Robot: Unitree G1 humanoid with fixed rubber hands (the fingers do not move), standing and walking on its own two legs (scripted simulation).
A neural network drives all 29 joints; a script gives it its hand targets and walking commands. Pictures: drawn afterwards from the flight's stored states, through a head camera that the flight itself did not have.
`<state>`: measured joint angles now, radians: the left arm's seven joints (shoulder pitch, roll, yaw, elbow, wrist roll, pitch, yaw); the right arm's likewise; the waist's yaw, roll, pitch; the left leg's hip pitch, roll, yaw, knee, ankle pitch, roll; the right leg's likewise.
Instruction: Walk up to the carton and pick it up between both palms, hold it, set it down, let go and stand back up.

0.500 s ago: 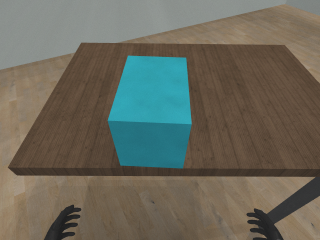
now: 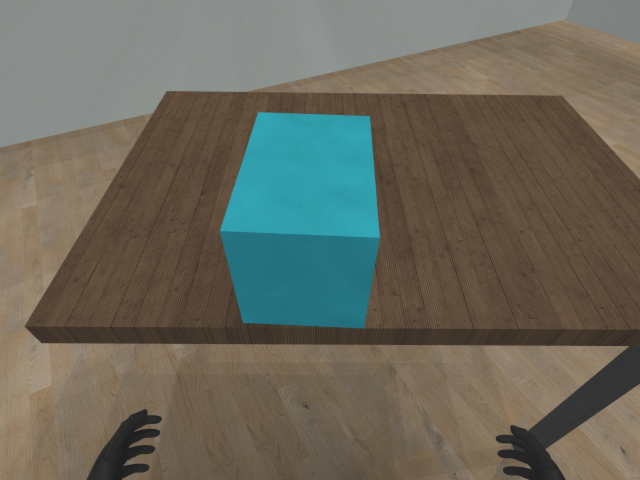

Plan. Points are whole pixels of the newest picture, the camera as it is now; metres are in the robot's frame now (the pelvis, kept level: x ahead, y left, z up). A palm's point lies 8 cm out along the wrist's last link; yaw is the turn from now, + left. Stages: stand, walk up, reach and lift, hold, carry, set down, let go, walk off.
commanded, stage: stand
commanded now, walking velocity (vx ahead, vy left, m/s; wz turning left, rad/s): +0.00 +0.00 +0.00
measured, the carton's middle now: (308, 215) +0.45 +0.02 +0.10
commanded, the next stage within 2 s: walk up in 0.22 s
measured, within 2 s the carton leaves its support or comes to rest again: neither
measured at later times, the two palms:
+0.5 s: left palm out of the picture +0.15 +0.28 -0.06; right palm out of the picture +0.12 -0.28 -0.09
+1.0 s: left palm out of the picture +0.09 +0.36 -0.09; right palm out of the picture +0.00 -0.25 -0.09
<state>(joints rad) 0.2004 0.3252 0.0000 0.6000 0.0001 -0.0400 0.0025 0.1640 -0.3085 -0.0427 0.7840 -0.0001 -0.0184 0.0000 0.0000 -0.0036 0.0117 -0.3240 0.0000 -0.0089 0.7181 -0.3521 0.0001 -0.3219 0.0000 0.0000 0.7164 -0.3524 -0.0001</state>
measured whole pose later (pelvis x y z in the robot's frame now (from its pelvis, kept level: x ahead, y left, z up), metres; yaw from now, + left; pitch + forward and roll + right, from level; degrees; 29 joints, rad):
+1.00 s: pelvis -0.07 +0.07 -0.01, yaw -5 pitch -2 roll +0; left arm 0.21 0.43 0.00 0.64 0.00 -0.03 0.04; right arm 0.25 -0.38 -0.07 0.74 0.00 0.02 0.01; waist 0.00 -0.02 0.09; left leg -0.42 0.00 0.06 0.81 -0.35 0.05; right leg -0.36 0.00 0.02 0.80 -0.38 0.00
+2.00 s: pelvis -0.06 +0.01 -0.02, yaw -4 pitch -3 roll +2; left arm 0.24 0.44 0.00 0.65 0.00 -0.05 -0.02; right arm 0.32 -0.44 -0.06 0.78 0.00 -0.05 0.01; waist 0.00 -0.03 0.09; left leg -0.45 0.00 -0.03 0.98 -0.48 0.03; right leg -0.39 0.02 -0.01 0.86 -0.40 -0.05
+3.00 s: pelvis -0.04 +0.03 -0.01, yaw -4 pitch -3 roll +0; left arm 0.26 0.44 0.00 0.65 0.00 -0.05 -0.01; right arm 0.24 -0.44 -0.03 0.78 0.00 -0.08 0.00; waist 0.00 -0.01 0.08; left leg -0.40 0.00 -0.01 0.82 -0.37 0.00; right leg -0.36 0.01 -0.01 0.83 -0.45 -0.03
